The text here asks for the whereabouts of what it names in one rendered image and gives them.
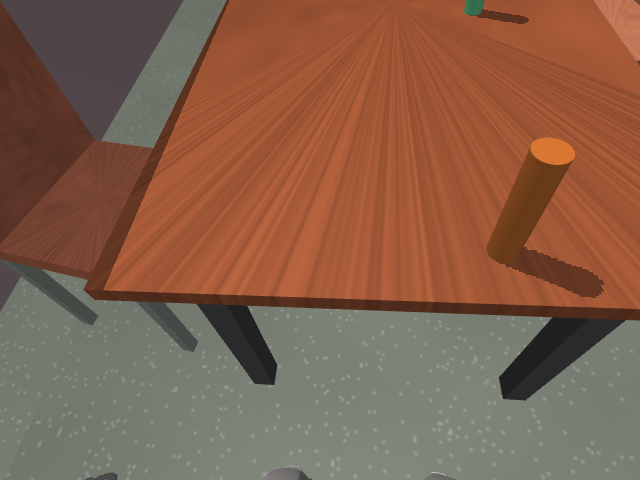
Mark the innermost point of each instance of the table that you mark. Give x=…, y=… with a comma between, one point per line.
x=357, y=154

